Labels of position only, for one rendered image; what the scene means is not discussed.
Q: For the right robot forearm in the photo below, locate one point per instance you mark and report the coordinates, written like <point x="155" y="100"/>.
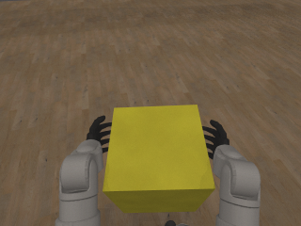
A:
<point x="240" y="188"/>

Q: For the carton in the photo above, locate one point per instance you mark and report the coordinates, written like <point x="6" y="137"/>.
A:
<point x="157" y="160"/>

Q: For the left robot forearm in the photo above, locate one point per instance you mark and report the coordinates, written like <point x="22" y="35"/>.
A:
<point x="79" y="186"/>

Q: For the left robot hand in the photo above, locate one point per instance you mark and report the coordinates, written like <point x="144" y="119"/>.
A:
<point x="96" y="134"/>

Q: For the right robot hand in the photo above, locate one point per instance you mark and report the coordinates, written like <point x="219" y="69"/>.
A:
<point x="219" y="139"/>

